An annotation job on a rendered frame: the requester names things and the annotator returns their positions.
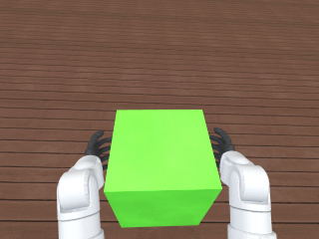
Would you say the carton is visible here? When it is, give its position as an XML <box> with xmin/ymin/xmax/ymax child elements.
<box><xmin>104</xmin><ymin>110</ymin><xmax>222</xmax><ymax>228</ymax></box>

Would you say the robot left forearm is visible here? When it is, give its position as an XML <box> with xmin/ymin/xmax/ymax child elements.
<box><xmin>57</xmin><ymin>155</ymin><xmax>105</xmax><ymax>239</ymax></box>

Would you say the left robot hand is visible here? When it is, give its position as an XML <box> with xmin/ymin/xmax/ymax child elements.
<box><xmin>85</xmin><ymin>130</ymin><xmax>113</xmax><ymax>171</ymax></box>

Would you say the right robot hand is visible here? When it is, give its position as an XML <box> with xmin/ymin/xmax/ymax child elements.
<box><xmin>209</xmin><ymin>127</ymin><xmax>235</xmax><ymax>168</ymax></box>

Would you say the robot right forearm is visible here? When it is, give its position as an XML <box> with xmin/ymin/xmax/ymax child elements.
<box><xmin>219</xmin><ymin>150</ymin><xmax>277</xmax><ymax>239</ymax></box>

